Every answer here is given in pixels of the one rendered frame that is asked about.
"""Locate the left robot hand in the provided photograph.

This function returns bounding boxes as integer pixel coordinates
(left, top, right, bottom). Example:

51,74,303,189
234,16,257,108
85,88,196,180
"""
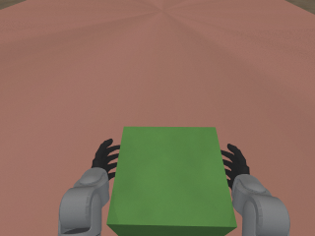
91,139,120,180

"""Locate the right robot hand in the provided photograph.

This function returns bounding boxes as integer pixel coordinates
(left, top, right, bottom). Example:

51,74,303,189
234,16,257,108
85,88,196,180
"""
220,144,250,190

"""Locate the left robot forearm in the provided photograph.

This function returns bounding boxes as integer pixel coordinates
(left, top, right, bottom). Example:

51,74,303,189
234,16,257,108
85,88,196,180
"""
57,167,110,236

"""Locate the carton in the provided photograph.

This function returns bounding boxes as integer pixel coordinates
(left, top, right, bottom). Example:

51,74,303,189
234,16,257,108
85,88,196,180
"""
106,126,237,236

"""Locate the right robot forearm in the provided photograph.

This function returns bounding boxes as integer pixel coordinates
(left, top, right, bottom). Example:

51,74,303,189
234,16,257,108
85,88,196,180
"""
231,174,290,236

